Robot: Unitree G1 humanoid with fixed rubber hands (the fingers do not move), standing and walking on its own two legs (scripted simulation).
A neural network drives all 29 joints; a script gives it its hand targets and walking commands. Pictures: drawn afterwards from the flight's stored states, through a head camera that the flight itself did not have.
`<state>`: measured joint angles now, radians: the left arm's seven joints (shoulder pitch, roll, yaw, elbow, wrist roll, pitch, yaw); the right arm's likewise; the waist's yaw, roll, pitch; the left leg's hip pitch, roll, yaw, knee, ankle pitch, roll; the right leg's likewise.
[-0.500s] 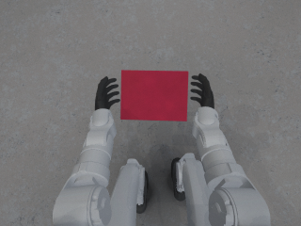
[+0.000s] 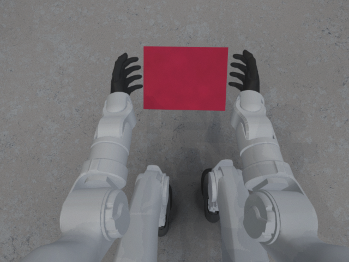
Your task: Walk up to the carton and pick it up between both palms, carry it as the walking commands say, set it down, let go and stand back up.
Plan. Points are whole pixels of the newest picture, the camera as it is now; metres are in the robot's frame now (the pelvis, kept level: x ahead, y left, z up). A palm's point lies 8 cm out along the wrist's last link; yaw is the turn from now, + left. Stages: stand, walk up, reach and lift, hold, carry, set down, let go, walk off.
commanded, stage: set down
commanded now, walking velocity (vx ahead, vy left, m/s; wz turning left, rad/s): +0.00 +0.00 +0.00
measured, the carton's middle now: (184, 82) +0.52 +0.00 -0.19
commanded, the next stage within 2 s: none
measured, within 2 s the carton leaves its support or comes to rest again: neither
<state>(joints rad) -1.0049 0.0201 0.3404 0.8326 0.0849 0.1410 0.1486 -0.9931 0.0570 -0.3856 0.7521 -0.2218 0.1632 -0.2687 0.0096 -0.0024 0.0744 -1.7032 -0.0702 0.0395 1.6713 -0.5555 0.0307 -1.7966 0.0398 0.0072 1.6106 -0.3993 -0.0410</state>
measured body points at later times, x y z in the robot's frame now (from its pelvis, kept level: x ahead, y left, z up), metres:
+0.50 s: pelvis +0.00 +0.00 -0.06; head +0.31 -0.01 +0.26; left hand +0.51 +0.14 -0.19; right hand +0.51 -0.14 -0.19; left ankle +0.09 +0.10 -0.50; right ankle +0.14 -0.10 -0.50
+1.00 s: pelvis +0.00 +0.00 -0.11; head +0.35 +0.00 +0.17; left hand +0.53 +0.14 -0.27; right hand +0.53 -0.14 -0.27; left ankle +0.09 +0.10 -0.50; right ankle +0.14 -0.10 -0.50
